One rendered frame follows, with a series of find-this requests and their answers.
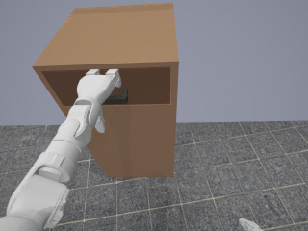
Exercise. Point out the robot left upper arm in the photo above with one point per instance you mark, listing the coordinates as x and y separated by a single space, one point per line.
40 205

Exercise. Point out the left robot hand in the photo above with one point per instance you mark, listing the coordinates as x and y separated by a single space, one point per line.
99 87

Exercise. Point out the handle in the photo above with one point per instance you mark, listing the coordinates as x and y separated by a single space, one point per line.
117 98

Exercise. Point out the robot left forearm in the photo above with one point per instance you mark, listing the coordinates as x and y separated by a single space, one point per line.
58 162

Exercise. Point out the right robot hand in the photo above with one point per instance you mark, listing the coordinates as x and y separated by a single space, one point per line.
249 225

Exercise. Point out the cabinet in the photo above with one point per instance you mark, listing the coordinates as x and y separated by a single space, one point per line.
139 139

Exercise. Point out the drawer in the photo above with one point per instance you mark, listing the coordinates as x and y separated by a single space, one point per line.
146 85

